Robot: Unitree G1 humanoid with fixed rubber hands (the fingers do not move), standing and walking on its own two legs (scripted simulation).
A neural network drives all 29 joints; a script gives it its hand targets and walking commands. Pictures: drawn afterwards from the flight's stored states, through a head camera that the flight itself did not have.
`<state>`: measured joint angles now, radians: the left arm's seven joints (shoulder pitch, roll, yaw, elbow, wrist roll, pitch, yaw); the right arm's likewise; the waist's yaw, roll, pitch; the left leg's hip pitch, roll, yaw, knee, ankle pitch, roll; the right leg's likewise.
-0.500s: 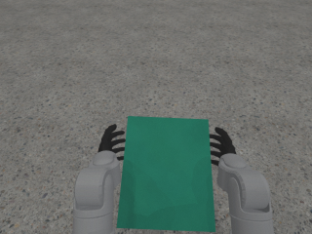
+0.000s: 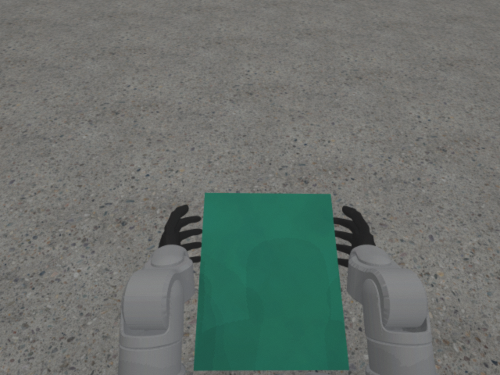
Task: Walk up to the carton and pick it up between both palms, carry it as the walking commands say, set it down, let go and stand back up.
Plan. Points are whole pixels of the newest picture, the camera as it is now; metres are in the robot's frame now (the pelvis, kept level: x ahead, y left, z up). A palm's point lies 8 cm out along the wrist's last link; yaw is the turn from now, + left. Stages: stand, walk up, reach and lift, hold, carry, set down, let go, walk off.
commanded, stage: carry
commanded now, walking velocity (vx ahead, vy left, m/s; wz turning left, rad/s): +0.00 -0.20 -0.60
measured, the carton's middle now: (264, 280) +0.28 +0.01 -0.01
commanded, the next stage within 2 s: none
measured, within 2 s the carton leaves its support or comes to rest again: neither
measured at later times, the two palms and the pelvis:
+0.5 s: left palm (334, 281) +0.24 -0.08 +0.08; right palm out of the picture +0.17 -0.34 +0.09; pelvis -0.07 -0.15 -0.01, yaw -16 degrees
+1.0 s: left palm out of the picture +0.12 -0.34 +0.08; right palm out of the picture -0.04 -0.56 +0.08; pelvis -0.18 -0.28 -0.01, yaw -33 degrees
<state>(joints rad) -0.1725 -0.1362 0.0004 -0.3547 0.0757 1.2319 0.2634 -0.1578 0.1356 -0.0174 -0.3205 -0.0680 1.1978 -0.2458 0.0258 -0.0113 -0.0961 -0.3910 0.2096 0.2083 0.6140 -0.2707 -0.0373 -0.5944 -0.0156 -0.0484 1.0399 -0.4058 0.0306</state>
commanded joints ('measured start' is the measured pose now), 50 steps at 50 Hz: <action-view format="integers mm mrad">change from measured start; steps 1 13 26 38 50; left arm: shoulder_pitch -408 -352 -416 -334 -364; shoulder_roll -1023 -1080 -1024 -981 -1055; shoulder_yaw -555 -453 -556 -532 -479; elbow -127 -58 -156 -68 -151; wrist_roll -348 -305 -338 -334 -303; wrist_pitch -47 -76 -62 -22 -94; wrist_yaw -229 -248 -242 -230 -242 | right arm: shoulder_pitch -375 -495 -353 -328 -457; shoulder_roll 975 1094 1045 940 1109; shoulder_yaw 451 591 471 451 584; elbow -170 -170 -116 -147 -176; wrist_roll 309 387 324 289 397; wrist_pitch -40 -37 -45 -23 -46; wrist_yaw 215 238 230 207 241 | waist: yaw -33 -19 -22 -29 -15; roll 278 -177 248 320 -137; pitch -243 -333 -274 -285 -360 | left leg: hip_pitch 216 -324 308 298 -192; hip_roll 211 -58 419 223 -115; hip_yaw -75 -125 -533 -22 -125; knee -162 559 -286 -41 400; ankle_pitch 546 -259 403 627 -188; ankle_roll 41 -89 243 -16 -51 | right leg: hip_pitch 49 517 -139 180 454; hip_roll -10 -185 -7 30 -187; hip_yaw -52 206 68 -117 277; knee -173 -531 116 -530 -601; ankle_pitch -42 826 -80 126 543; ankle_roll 16 -201 -7 2 -219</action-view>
